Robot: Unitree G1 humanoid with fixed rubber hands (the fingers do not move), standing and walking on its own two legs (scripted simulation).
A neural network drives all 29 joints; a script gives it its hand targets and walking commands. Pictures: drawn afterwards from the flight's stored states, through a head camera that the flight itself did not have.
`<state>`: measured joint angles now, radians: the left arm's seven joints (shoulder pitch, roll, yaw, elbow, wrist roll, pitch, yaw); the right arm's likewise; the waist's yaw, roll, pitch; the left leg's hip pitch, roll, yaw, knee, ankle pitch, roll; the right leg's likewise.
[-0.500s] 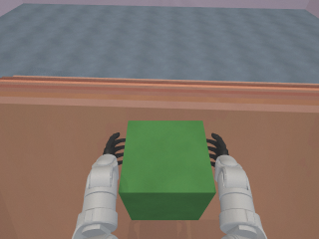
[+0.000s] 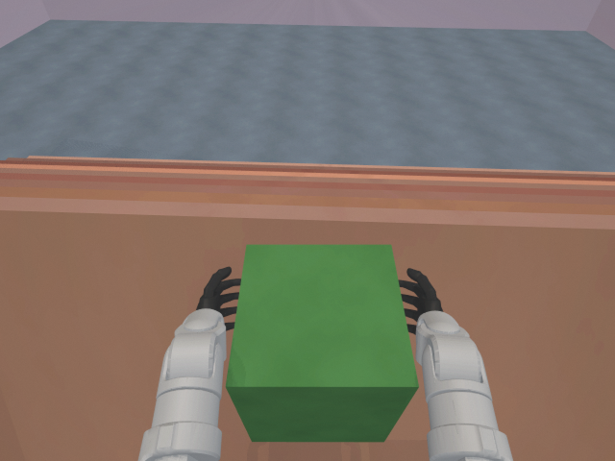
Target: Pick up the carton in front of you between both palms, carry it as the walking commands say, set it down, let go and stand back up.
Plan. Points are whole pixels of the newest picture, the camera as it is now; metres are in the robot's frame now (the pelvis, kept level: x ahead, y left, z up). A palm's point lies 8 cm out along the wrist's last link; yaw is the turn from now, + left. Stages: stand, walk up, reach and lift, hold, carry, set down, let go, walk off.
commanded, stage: reach and lift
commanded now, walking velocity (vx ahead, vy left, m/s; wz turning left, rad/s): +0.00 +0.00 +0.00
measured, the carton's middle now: (318, 347) +0.28 +0.00 -0.04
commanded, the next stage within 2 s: hold in 0.06 s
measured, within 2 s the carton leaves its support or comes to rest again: neither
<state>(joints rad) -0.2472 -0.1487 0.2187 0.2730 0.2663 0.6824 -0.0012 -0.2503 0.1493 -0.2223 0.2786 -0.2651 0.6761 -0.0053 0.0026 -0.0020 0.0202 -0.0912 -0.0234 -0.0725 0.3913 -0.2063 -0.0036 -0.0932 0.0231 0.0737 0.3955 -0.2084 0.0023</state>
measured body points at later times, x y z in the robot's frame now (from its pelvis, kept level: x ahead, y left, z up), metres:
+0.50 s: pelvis -0.02 +0.00 +0.00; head -0.06 +0.00 +0.45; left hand +0.28 +0.15 +0.04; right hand +0.28 -0.15 +0.04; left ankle +0.01 +0.12 -0.74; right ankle +0.01 -0.12 -0.74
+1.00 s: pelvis -0.01 +0.00 +0.00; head -0.05 +0.00 +0.45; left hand +0.29 +0.15 +0.04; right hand +0.29 -0.15 +0.04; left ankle +0.01 +0.12 -0.74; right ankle +0.01 -0.12 -0.74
